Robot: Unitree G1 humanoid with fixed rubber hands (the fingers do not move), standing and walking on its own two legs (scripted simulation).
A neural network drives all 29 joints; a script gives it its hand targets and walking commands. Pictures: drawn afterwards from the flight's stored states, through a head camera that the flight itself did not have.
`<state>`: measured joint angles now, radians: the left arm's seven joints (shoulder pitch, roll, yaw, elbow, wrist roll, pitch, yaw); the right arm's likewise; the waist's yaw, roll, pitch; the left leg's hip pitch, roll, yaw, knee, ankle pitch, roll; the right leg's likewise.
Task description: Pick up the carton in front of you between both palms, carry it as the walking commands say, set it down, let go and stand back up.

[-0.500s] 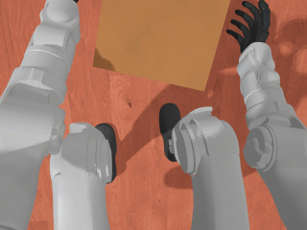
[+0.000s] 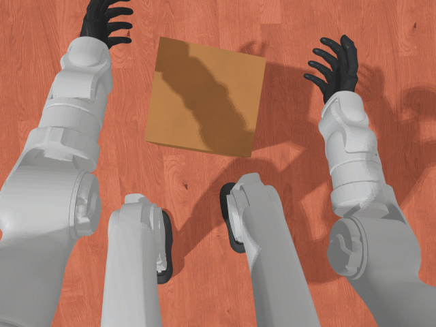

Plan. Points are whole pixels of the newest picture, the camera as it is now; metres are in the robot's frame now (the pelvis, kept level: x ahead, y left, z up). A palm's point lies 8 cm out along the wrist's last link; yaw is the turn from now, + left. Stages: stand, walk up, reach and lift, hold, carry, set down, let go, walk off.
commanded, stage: set down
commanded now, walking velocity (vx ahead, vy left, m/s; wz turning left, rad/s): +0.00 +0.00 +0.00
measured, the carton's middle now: (203, 109) +0.47 -0.06 -0.34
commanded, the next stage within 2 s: let go in 0.54 s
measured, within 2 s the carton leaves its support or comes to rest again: neither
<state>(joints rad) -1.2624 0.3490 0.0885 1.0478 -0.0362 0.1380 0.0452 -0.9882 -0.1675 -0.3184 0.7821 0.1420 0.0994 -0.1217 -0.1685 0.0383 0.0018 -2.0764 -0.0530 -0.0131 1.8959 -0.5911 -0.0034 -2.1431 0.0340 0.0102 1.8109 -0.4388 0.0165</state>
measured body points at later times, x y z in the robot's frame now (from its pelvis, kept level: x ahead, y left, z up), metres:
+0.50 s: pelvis +0.03 +0.01 +0.13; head +0.31 +0.00 +0.48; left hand +0.57 +0.11 +0.03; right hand +0.45 -0.28 +0.03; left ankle +0.09 +0.11 -0.43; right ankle +0.13 -0.12 -0.43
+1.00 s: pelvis +0.09 -0.02 +0.26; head +0.28 -0.02 +0.67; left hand +0.44 +0.16 +0.15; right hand +0.37 -0.27 +0.16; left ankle +0.08 +0.11 -0.43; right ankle +0.13 -0.12 -0.43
